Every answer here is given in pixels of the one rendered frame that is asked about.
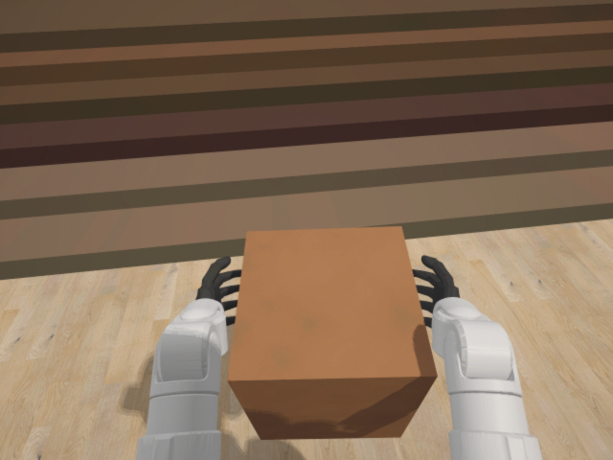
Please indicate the robot left forearm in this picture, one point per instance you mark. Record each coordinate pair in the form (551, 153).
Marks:
(185, 382)

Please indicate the robot right forearm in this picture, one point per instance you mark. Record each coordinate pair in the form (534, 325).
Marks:
(488, 415)

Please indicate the robot left hand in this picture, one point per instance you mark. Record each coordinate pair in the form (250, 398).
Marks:
(212, 281)

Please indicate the carton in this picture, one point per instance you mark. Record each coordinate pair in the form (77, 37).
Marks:
(329, 339)

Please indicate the robot right hand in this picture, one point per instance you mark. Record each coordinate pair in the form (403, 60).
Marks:
(442, 282)

